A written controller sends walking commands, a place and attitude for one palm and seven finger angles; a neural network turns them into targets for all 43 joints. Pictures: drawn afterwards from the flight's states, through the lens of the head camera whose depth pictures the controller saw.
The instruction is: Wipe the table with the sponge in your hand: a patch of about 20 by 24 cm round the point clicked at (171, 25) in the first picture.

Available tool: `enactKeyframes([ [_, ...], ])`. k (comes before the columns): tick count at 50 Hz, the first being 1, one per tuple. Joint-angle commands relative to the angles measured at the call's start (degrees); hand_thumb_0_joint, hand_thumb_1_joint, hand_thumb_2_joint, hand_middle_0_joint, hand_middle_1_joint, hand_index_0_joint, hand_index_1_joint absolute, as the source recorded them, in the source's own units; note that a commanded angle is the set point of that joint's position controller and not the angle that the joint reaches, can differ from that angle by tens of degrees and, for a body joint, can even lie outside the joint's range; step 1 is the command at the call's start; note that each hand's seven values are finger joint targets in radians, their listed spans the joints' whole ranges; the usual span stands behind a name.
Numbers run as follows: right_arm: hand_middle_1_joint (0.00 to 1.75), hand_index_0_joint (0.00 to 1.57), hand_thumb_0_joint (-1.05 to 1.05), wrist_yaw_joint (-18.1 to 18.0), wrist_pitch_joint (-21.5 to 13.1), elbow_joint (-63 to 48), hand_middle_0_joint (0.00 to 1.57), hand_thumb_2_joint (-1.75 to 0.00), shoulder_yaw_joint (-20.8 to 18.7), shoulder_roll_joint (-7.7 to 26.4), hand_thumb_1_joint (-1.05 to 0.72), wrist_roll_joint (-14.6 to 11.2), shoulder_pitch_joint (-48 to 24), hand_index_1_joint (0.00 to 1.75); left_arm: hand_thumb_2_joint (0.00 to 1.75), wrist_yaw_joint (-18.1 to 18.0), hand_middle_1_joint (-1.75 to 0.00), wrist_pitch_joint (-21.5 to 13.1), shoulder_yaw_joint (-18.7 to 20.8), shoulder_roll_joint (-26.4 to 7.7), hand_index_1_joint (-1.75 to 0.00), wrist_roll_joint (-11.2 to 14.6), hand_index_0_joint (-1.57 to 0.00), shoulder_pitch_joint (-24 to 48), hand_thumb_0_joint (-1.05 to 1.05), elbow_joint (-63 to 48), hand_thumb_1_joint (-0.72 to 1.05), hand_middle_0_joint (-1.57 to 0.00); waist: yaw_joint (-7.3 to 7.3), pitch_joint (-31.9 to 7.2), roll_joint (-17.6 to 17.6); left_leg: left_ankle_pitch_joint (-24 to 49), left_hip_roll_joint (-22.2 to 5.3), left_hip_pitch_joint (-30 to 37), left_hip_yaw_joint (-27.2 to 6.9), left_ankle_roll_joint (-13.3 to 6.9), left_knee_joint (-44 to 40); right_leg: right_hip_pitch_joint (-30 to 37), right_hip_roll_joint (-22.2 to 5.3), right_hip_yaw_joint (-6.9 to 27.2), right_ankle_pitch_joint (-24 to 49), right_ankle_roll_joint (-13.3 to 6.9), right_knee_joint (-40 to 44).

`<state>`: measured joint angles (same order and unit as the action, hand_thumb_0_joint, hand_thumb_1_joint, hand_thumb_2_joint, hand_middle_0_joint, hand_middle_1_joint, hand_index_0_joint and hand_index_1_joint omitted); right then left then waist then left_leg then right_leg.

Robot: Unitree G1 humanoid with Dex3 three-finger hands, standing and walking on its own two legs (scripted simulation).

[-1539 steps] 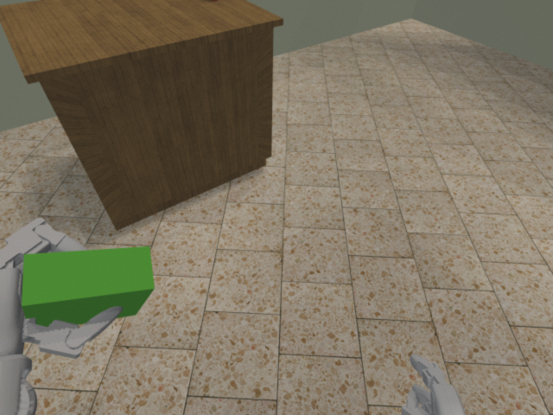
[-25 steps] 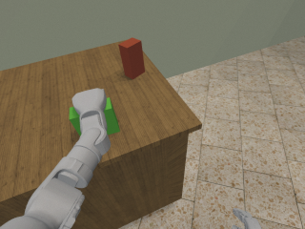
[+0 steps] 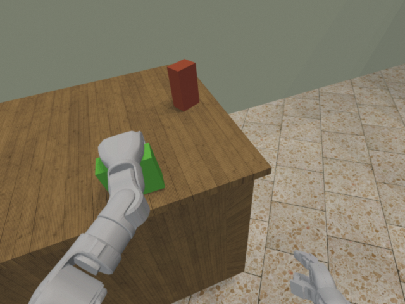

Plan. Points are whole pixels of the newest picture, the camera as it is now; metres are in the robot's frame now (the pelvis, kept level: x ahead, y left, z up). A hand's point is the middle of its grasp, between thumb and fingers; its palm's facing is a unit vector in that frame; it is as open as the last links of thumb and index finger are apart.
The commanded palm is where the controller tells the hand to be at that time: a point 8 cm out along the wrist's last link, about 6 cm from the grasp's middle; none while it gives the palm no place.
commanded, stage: slide back across to the middle lane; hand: left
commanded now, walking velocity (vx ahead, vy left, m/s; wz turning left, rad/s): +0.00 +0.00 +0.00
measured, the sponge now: (134, 178) +0.36 +0.20 +0.07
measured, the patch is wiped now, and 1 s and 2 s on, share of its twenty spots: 1.00 1.00 1.00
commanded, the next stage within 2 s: wipe forward along the middle lane in 0.44 s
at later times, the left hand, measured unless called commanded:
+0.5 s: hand (106, 173) +0.34 +0.24 +0.10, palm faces -0.01 -0.05 -1.00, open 9.3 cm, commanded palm +0.31 +0.25 +0.16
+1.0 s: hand (98, 163) +0.38 +0.28 +0.10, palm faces -0.07 +0.00 -1.00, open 9.3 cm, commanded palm +0.36 +0.27 +0.14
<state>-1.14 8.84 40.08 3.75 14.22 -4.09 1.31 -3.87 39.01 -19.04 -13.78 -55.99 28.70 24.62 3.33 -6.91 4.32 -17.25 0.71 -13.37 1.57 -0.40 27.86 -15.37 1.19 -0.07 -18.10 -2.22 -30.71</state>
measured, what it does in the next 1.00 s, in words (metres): stands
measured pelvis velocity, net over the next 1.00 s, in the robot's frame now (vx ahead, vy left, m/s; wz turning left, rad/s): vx -0.01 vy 0.00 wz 0.03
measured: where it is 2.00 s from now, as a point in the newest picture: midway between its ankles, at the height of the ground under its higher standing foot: outside the picture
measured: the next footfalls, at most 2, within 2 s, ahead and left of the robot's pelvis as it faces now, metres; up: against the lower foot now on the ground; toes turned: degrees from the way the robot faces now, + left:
none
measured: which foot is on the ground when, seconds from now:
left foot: down 0.00-1.00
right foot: down 0.00-1.00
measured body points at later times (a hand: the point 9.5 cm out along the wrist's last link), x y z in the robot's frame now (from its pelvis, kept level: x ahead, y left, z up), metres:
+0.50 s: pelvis -0.01 -0.01 +0.00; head -0.01 -0.05 +0.45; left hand +0.34 +0.24 +0.16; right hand +0.19 -0.24 -0.11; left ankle -0.03 +0.12 -0.74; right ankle -0.03 -0.09 -0.74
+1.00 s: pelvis -0.01 +0.00 +0.00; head +0.01 -0.04 +0.45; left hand +0.38 +0.27 +0.16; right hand +0.15 -0.24 -0.12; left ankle -0.03 +0.12 -0.74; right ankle -0.02 -0.09 -0.74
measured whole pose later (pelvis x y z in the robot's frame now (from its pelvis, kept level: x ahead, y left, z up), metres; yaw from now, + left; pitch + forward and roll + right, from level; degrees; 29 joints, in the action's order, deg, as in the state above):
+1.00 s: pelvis -0.01 +0.00 +0.00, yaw +2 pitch +5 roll +1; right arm -4.9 3.8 42.4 1.6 16.0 -3.8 8.4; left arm -1.2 20.5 -8.7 -24.8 -57.1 35.9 39.5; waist 1.9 -4.3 3.9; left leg -15.2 0.7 -17.1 -0.3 -0.2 27.3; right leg -17.9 1.2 -1.9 -16.0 -2.5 -28.7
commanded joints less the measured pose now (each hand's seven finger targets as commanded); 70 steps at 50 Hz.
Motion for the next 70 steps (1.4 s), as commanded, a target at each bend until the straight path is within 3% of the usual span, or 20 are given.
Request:
enactKeyframes([
  [1,0.30,0.20,0.00,-0.90,-3.33,-8.65,0.20,-0.90,-2.00,6.56,-0.90,0.45,-9.04,0.30,1.30,0.60,-1.60,-0.38,10.07,-15.40,-1.60,-1.68,-1.20,15.53,0.00,-5.38,0.10,-1.20,1.31,-10.64,-7.96,16.76,1.91,0.10,0.94,-1.21,-2.25,9.37,0.55,0.72,21.44,-0.30,3.81],
  [3,0.30,0.20,0.00,-1.19,-3.84,-9.30,0.20,-0.90,-1.97,6.25,-0.90,0.35,-8.80,0.30,1.30,1.08,-1.60,-1.55,7.82,-13.13,-1.60,-1.55,-1.20,15.91,0.00,-6.86,0.10,-1.20,0.77,-10.45,-7.76,16.98,2.10,0.19,1.00,-1.44,-2.25,9.67,0.40,0.62,22.00,-0.20,3.72],
  [6,0.30,0.20,0.00,-1.41,-4.36,-9.71,0.20,-0.90,-2.34,6.66,-0.90,0.61,-8.77,0.30,1.30,2.00,-1.60,-3.30,11.48,-17.00,-1.60,-1.13,-1.20,13.46,0.00,-9.79,0.10,-1.20,1.65,-11.75,-6.58,17.59,2.17,0.80,0.92,-1.60,-2.42,10.99,0.46,1.20,22.69,-0.25,4.38],
  [9,0.30,0.20,0.00,-1.81,-5.13,-9.49,0.20,-0.90,-2.50,6.48,-0.90,0.23,-8.24,0.30,1.30,2.59,-1.60,-4.48,8.15,-14.10,-1.60,-1.18,-1.20,16.08,0.00,-11.38,0.10,-1.20,0.25,-10.16,-6.93,17.06,2.19,1.56,0.75,-1.96,-2.52,9.11,0.48,0.70,21.40,-0.15,4.70],
  [11,0.30,0.20,0.00,-1.97,-5.56,-9.63,0.20,-0.90,-2.72,6.81,-0.90,0.47,-8.35,0.30,1.30,2.60,-1.60,-5.66,11.48,-17.96,-1.60,-1.07,-1.20,16.12,0.00,-14.57,0.10,-1.20,1.32,-12.38,-5.49,17.86,2.27,2.47,0.36,-1.95,-2.82,10.56,0.59,1.01,21.63,-0.43,4.82],
  [13,0.30,0.20,0.00,-2.04,-6.20,-9.44,0.20,-0.90,-2.84,6.46,-0.90,0.33,-7.93,0.30,1.30,2.56,-1.60,-6.38,9.11,-14.93,-1.60,-0.92,-1.20,14.67,0.00,-14.56,0.10,-1.20,0.81,-11.44,-5.87,18.51,2.48,2.71,0.55,-2.14,-2.45,10.09,0.49,0.62,22.69,-0.31,4.66],
  [20,0.30,0.20,0.00,-3.04,-7.05,-7.64,0.20,-0.90,-2.82,7.16,-0.90,0.36,-7.37,0.30,1.30,2.23,-1.60,-7.67,12.89,-20.28,-1.60,-0.93,-1.20,16.09,0.00,-11.97,0.10,-1.20,0.84,-9.77,-6.45,16.48,2.48,1.98,0.72,-2.05,-3.29,9.91,0.27,0.89,20.48,0.07,5.91],
  [21,0.30,0.20,0.00,-3.18,-7.05,-7.26,0.20,-0.90,-3.00,7.54,-0.90,0.65,-7.09,0.30,1.30,2.14,-1.60,-8.07,16.02,-23.71,-1.60,-1.21,-1.20,15.68,0.00,-11.53,0.10,-1.20,1.38,-10.87,-6.41,16.50,2.36,2.16,0.68,-1.95,-3.45,10.70,0.40,1.36,20.10,0.03,6.18],
  [23,0.30,0.20,0.00,-3.27,-7.30,-7.66,0.20,-0.90,-2.87,7.13,-0.90,0.52,-6.96,0.30,1.30,2.47,-1.60,-8.78,13.51,-21.02,-1.60,-1.04,-1.20,15.40,0.00,-10.86,0.10,-1.20,0.88,-10.34,-6.65,17.02,2.55,1.73,0.92,-2.04,-3.20,11.03,0.11,1.18,21.78,0.24,5.98],
  [26,0.30,0.20,0.00,-3.19,-7.24,-7.95,0.20,-0.90,-3.17,7.62,-0.90,0.85,-6.48,0.30,1.30,3.08,-1.60,-10.41,16.81,-24.19,-1.60,-1.18,-1.20,12.45,0.00,-11.64,0.10,-1.20,1.68,-12.18,-5.67,18.66,2.47,2.28,0.74,-1.94,-3.15,12.33,0.26,1.34,23.93,0.00,5.81],
  [29,0.30,0.20,0.00,-3.07,-7.49,-8.20,0.20,-0.90,-3.35,7.40,-0.90,0.66,-5.83,0.30,1.30,3.42,-1.60,-11.42,13.74,-20.14,-1.60,-0.59,-1.20,11.40,0.00,-11.93,0.10,-1.20,0.39,-10.44,-6.36,20.09,2.41,2.76,0.84,-2.13,-2.44,10.94,0.17,0.74,26.74,0.16,5.49],
  [31,0.30,0.20,0.00,-3.40,-7.34,-7.62,0.20,-0.90,-3.33,7.97,-0.90,0.80,-5.27,0.30,1.30,3.36,-1.60,-11.89,16.18,-23.57,-1.60,-0.94,-1.20,13.44,0.00,-9.95,0.10,-1.20,0.33,-9.58,-6.47,18.55,2.30,2.16,0.68,-1.99,-2.85,10.03,0.28,0.91,24.47,0.16,6.11],
  [34,0.30,0.20,0.00,-4.02,-7.69,-6.65,0.20,-0.90,-3.40,7.80,-0.90,0.46,-3.95,0.30,1.30,2.97,-1.60,-13.07,13.41,-21.36,-1.60,-1.32,-1.20,18.78,0.00,-6.06,0.10,-1.20,-1.27,-8.02,-6.83,16.53,2.41,1.81,0.51,-2.04,-2.78,7.51,0.03,0.49,21.34,0.30,6.36],
  [36,0.30,0.20,0.00,-4.20,-7.65,-6.18,0.20,-0.90,-3.59,8.22,-0.90,0.66,-3.21,0.30,1.30,2.70,-1.60,-14.16,16.66,-25.11,-1.60,-1.43,-1.20,19.79,0.00,-4.56,0.10,-1.20,-0.47,-10.10,-5.37,16.90,2.43,1.95,0.37,-1.80,-2.86,8.50,0.04,1.00,21.78,0.02,6.43],
  [39,0.30,0.20,0.00,-4.31,-7.87,-5.73,0.20,-0.90,-3.72,7.97,-0.90,0.44,-1.62,0.30,1.30,2.53,-1.60,-15.69,13.36,-21.31,-1.60,-1.52,-1.20,21.71,0.00,-0.50,0.10,-1.20,-1.79,-9.26,-6.39,17.17,2.44,1.42,0.17,-1.86,-2.31,7.07,-0.16,0.24,22.43,0.08,5.75],
  [46,0.30,0.20,0.00,-4.19,-7.51,-4.63,0.20,-0.90,-4.17,8.76,-0.90,0.51,2.00,0.30,1.30,1.58,-1.60,-18.56,14.79,-24.03,-1.60,-2.64,-1.20,27.01,0.00,8.14,0.10,-1.20,-2.36,-10.47,-6.38,15.37,2.16,-0.61,-0.45,-1.60,-2.29,5.34,-0.09,0.22,19.87,-0.05,5.61],
  [48,0.30,0.20,0.00,-3.96,-7.57,-4.73,0.20,-0.90,-4.48,8.35,-0.90,0.36,3.33,0.30,1.30,0.92,-1.60,-19.37,12.02,-20.88,-1.60,-2.83,-1.20,28.30,0.00,9.09,0.10,-1.20,-3.16,-11.25,-5.37,16.19,2.31,-0.39,-0.38,-1.73,-1.48,4.87,-0.12,-0.03,20.82,-0.05,4.89],
  [51,0.30,0.20,0.00,-3.44,-7.42,-4.43,0.20,-0.90,-4.93,8.92,-0.90,0.55,4.57,0.30,1.30,-0.06,-1.60,-20.06,15.68,-23.82,-1.60,-2.69,-1.20,26.31,0.00,11.21,0.10,-1.20,-1.84,-13.54,-6.40,18.19,1.97,-0.94,-0.66,-1.60,-1.38,6.19,0.15,-0.07,23.19,-0.33,4.51],
  [55,0.30,0.20,0.00,-3.20,-7.35,-3.75,0.20,-0.90,-5.08,9.04,-0.90,0.20,6.09,0.30,1.30,-1.15,-1.60,-20.06,13.27,-21.38,-1.60,-2.25,-1.20,28.12,0.00,15.16,0.10,-1.20,-3.47,-10.66,-7.84,15.88,1.87,-2.36,-0.46,-1.76,-1.32,3.68,0.26,-0.47,20.83,0.15,4.59],
  [70,0.30,0.20,0.00,-2.92,-7.85,-1.85,0.20,-0.90,-5.35,10.05,-0.90,0.33,13.47,0.30,1.30,-2.91,-1.60,-22.20,15.46,-28.99,-1.60,-4.36,-1.20,39.56,0.00,28.80,0.10,-1.20,-5.97,-12.46,-7.02,11.15,1.42,-7.62,-0.17,-2.02,0.05,0.71,0.29,0.72,16.49,0.71,4.07],
])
